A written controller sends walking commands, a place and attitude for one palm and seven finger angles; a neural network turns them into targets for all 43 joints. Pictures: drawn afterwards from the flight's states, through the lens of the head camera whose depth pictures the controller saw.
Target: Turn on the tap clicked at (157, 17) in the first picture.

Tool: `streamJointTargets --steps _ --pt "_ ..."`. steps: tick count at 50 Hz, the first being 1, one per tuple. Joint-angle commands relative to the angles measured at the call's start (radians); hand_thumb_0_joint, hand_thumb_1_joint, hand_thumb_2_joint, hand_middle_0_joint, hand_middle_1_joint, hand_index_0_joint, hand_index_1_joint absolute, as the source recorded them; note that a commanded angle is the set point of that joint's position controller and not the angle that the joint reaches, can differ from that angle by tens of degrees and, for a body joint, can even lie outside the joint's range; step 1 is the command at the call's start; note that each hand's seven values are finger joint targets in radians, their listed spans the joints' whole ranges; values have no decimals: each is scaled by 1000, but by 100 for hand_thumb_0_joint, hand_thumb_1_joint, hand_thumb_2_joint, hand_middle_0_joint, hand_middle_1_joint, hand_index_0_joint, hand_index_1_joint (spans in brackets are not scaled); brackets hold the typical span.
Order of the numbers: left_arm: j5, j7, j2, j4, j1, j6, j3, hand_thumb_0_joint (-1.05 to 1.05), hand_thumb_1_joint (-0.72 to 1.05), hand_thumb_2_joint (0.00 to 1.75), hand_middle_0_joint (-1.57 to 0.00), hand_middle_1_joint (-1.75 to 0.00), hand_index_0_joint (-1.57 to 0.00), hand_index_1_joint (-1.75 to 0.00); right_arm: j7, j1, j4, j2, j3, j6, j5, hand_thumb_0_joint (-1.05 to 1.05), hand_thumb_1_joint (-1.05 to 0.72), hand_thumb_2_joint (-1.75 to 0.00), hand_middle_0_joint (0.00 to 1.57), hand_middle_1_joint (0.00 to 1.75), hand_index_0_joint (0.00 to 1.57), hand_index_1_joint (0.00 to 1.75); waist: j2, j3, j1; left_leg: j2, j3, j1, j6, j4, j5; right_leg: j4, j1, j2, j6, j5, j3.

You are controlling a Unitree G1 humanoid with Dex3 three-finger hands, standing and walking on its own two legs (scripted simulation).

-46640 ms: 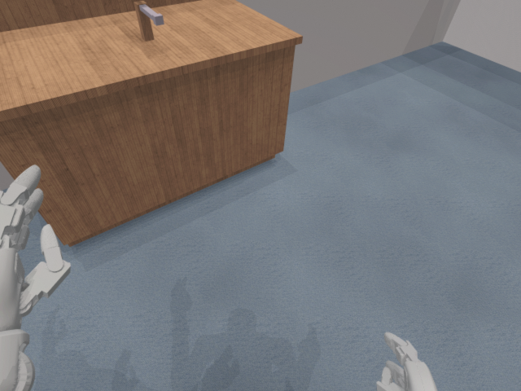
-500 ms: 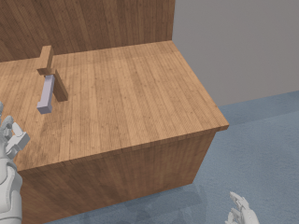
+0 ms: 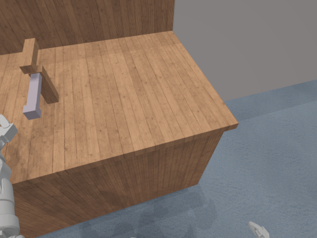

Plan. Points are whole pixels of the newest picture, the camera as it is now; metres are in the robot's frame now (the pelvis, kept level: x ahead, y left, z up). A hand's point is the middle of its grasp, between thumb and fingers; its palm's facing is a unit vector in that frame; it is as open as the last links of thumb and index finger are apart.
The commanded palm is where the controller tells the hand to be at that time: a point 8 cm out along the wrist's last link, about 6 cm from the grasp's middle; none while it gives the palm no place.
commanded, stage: reach beside the lever's end, fingers flat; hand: left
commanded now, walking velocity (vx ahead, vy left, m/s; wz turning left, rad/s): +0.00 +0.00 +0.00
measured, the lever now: (32, 111) +0.38 +0.34 +0.10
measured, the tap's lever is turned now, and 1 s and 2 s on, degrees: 0 0 15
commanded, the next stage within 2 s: push the lever round in 0.62 s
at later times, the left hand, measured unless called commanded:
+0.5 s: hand (15, 128) +0.34 +0.36 +0.09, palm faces +0.59 -0.80 -0.11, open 7.9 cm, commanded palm +0.29 +0.39 +0.09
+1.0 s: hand (28, 126) +0.34 +0.33 +0.09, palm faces +0.57 -0.82 -0.10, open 7.9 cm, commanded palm +0.30 +0.37 +0.09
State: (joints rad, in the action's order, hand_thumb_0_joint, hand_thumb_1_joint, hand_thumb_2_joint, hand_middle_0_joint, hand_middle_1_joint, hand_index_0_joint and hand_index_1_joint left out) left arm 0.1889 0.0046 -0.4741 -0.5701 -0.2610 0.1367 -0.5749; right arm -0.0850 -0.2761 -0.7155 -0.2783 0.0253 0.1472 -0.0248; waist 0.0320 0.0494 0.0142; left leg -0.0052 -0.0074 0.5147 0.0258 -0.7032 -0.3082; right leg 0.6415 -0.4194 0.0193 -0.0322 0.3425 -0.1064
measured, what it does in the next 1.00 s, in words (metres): stands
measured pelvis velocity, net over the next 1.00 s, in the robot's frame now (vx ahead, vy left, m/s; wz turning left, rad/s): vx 0.01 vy -0.01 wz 0.00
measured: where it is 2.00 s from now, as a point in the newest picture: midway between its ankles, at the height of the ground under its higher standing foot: outside the picture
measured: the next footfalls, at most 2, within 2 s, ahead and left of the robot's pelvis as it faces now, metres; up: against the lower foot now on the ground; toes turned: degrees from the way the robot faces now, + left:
none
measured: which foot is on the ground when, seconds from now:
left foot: down 0.00-1.00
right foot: down 0.00-1.00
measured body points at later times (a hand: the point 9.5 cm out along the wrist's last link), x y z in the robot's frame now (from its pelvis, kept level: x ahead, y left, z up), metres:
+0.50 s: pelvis +0.01 +0.01 +0.00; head +0.05 +0.01 +0.45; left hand +0.30 +0.40 +0.10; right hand +0.11 -0.26 -0.11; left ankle +0.03 +0.10 -0.72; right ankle -0.01 -0.10 -0.72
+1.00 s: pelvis +0.01 -0.01 +0.00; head +0.04 -0.01 +0.45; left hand +0.31 +0.37 +0.10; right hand +0.13 -0.27 -0.11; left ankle +0.03 +0.10 -0.72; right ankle -0.01 -0.10 -0.72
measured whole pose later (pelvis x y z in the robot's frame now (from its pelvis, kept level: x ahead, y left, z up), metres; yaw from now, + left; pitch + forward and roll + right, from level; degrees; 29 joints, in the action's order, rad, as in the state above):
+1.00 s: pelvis +0.01 -0.01 +0.00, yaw +0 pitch +7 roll -2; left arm 0.18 0.03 -0.42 -0.55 -0.23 0.14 -0.53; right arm -0.07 -0.27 -0.68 -0.27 0.02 0.09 -0.03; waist 0.04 0.08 0.02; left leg -0.01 -0.01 0.52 0.01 -0.71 -0.33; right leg 0.66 -0.43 0.03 -0.04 0.36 -0.10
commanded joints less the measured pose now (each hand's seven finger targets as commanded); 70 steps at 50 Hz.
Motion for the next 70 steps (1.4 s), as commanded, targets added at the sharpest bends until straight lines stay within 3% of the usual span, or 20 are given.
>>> streamJointTargets --steps 1,3,8,10,15,17,18,23,27,29,32,36,43,46,48,53,59,63,68,70 --pt "-5 -28 -372 139 -319 78 -69 0 90 90 -15 -15 -15 -15 -16 -2 115 -163 -58 30 -1 0 -90 -90 20 30 20 30 77 241 10 19 -59 -159 9 83 177 -73 4 9 14 -201 68" --pt "-19 -35 -426 92 -354 90 -99 0 90 90 -15 -15 -15 -15 -17 -21 104 -168 -58 18 -1 0 -90 -90 20 30 20 30 79 236 12 14 -63 -144 10 76 177 -68 -7 10 13 -196 68" --pt "-23 -38 -390 157 -336 143 -73 0 90 90 -15 -15 -15 -15 -2 -38 119 -165 -68 10 7 0 -90 -90 20 30 20 30 135 341 1 4 -75 -224 3 58 269 -45 -2 17 7 -230 66" --pt "-12 -37 -348 154 -295 145 -52 0 90 90 -15 -15 -15 -15 5 -44 123 -163 -72 6 6 0 -90 -90 20 30 20 30 121 339 -2 1 -82 -234 -1 59 285 -44 -10 21 8 -229 62" --pt "10 -26 -351 148 -181 103 -98 0 90 90 -15 -15 -15 -15 9 -39 139 -166 -76 -10 1 0 -90 -90 20 30 20 30 58 298 -24 3 -72 -181 2 69 308 -48 28 18 14 -266 57" --pt "9 -17 -353 174 -168 93 -101 0 90 90 -15 -15 -15 -15 10 -27 153 -163 -72 -15 0 0 -90 -90 20 30 20 30 54 271 -27 7 -69 -161 4 77 293 -50 34 18 14 -262 57" --pt "-2 -5 -378 203 -173 99 -124 0 90 90 -15 -15 -15 -15 9 -20 150 -159 -72 -16 0 0 -90 -90 20 30 20 30 98 267 -34 1 -71 -175 1 75 320 -47 33 16 10 -269 59" --pt "-22 30 -336 358 -202 152 -86 0 90 90 -15 -15 -15 -15 16 -8 147 -146 -72 -6 12 0 -90 -90 20 30 20 30 160 295 -15 -15 -93 -259 -12 68 372 -38 -9 23 6 -236 58" --pt "8 2 -275 249 -216 123 -43 0 90 90 -15 -15 -15 -15 2 -1 128 -152 -70 -5 2 0 -90 -90 20 30 20 30 55 218 18 -6 -88 -197 -5 81 228 -56 -35 23 11 -184 56" --pt "8 -16 -247 243 -281 104 3 0 90 90 -15 -15 -15 -15 -10 10 123 -149 -64 -4 -7 0 -90 -90 20 30 20 30 91 208 26 -2 -84 -199 -4 91 184 -62 -44 16 9 -168 60" --pt "6 -30 -277 212 -268 67 -2 0 90 90 -15 -15 -15 -15 -19 10 132 -154 -60 -1 -10 0 -90 -90 20 30 20 30 71 222 13 5 -82 -183 0 94 174 -67 -22 13 7 -172 60" --pt "-11 3 -267 295 -296 95 8 0 90 90 -15 -15 -15 -15 -12 14 140 -144 -60 4 0 0 -90 -90 20 30 20 30 109 287 5 1 -92 -242 -9 82 244 -54 -18 14 6 -201 58" --pt "-13 43 -261 255 -207 107 -25 0 90 90 -15 -15 -15 -15 3 23 139 -140 -61 -6 -1 0 -90 -90 20 30 20 30 80 278 -17 6 -67 -195 -2 73 269 -49 35 11 8 -256 63" --pt "-9 32 -257 244 -232 74 -5 0 90 90 -15 -15 -15 -15 1 27 151 -144 -57 -15 -5 0 -90 -90 20 30 20 30 60 242 -3 12 -52 -161 7 79 230 -63 42 7 13 -261 68" --pt "-11 36 -303 229 -213 68 -51 0 90 90 -15 -15 -15 -15 -3 24 148 -144 -57 -20 -6 0 -90 -90 20 30 20 30 48 234 -18 13 -49 -143 10 81 222 -71 60 8 13 -260 72" --pt "-24 53 -297 299 -271 121 -36 0 90 90 -15 -15 -15 -15 1 24 140 -137 -59 -20 1 0 -90 -90 20 30 20 30 109 271 -5 13 -44 -173 12 65 237 -60 57 9 12 -275 83" --pt "-4 29 -256 183 -274 112 -2 0 90 90 -15 -15 -15 -15 -3 12 124 -146 -63 -24 -6 0 -90 -90 20 30 20 30 19 247 18 18 -35 -129 19 64 172 -74 52 5 22 -257 90" --pt "-7 18 -308 170 -303 88 -29 0 90 90 -15 -15 -15 -15 -9 12 126 -147 -60 -31 -11 0 -90 -90 20 30 20 30 60 254 7 20 -28 -118 21 65 171 -78 62 -2 23 -263 100" --pt "-24 46 -297 216 -318 127 -20 0 90 90 -15 -15 -15 -15 0 7 129 -142 -64 -33 -2 0 -90 -90 20 30 20 30 75 286 10 16 -30 -147 22 51 213 -64 64 2 21 -299 100" --pt "-23 51 -252 216 -326 139 17 0 90 90 -15 -15 -15 -15 5 8 129 -138 -63 -31 -1 0 -90 -90 20 30 20 30 83 271 17 15 -34 -153 18 56 195 -66 45 6 18 -273 96"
